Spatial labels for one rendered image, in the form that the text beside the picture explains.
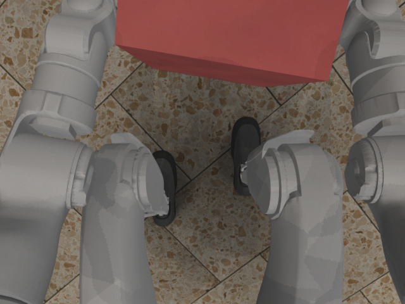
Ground robot left upper arm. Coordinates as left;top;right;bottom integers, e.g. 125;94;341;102
0;132;96;304

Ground robot right forearm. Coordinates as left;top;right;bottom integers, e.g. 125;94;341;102
339;0;405;137

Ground carton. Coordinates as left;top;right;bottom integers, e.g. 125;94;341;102
115;0;349;87

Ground robot right upper arm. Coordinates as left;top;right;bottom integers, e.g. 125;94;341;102
344;135;405;304

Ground robot right foot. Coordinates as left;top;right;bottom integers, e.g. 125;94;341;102
231;117;261;196

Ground robot right shin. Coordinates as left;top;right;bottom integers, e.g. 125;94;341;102
240;129;344;203

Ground robot left forearm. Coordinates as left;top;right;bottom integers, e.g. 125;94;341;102
0;0;117;168

